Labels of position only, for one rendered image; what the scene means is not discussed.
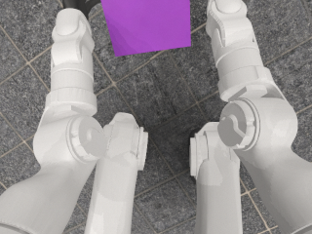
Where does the robot left hand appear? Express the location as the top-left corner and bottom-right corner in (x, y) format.
(62, 0), (101, 21)

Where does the right robot forearm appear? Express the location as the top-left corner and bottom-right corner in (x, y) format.
(206, 0), (288, 102)

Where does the robot right upper arm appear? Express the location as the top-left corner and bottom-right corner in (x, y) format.
(217, 97), (312, 234)

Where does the carton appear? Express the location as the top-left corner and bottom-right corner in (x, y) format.
(100, 0), (191, 57)

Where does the right robot thigh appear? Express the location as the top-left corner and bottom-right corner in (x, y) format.
(189, 131), (243, 234)

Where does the left robot forearm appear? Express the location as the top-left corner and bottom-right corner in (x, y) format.
(37, 8), (98, 130)

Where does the right robot foot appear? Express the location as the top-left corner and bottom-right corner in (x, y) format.
(187, 128), (201, 184)

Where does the robot left upper arm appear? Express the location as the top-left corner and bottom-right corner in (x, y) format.
(0, 114), (107, 234)

